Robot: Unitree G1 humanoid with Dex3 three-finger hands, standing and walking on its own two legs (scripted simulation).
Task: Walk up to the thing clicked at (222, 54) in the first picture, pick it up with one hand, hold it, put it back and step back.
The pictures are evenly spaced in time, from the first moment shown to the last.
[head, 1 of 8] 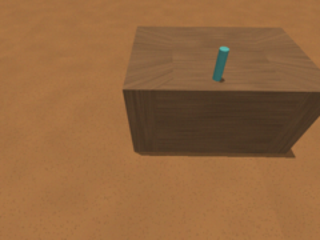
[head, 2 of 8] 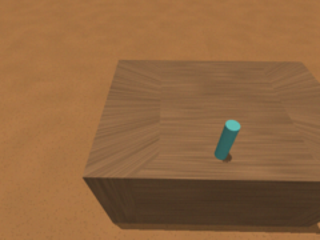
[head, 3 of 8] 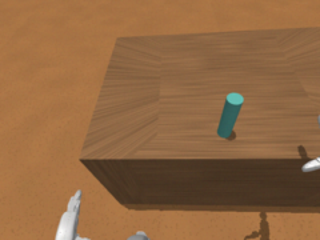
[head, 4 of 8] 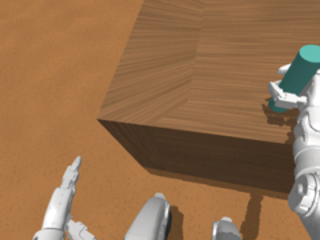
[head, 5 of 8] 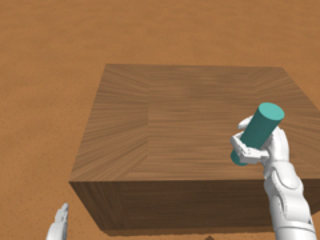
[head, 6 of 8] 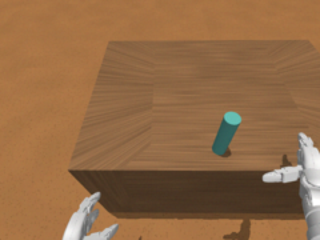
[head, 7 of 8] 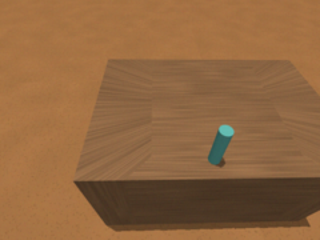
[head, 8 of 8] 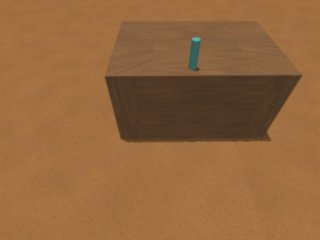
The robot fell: no
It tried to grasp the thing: yes
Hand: right
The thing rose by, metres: 0.23
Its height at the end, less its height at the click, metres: +0.00
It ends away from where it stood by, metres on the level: 0.02
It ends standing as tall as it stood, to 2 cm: yes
